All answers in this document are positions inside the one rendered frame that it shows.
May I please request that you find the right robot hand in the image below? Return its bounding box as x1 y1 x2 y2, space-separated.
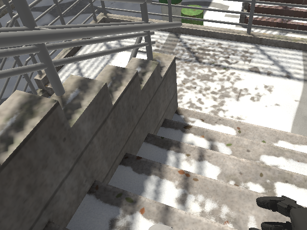
248 195 307 230

